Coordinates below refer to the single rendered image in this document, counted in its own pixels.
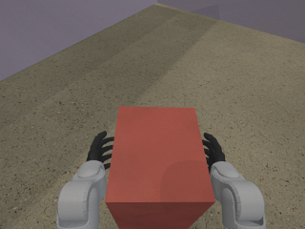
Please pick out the right robot forearm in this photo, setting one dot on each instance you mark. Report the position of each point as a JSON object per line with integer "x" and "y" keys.
{"x": 242, "y": 204}

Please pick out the robot right hand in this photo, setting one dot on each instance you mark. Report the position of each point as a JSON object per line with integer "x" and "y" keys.
{"x": 214, "y": 151}

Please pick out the robot left hand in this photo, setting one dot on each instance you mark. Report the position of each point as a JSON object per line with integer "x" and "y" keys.
{"x": 97, "y": 149}

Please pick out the carton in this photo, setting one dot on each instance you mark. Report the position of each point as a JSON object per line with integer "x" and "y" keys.
{"x": 159, "y": 176}

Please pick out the left robot forearm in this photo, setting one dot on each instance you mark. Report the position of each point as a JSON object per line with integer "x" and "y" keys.
{"x": 78, "y": 201}

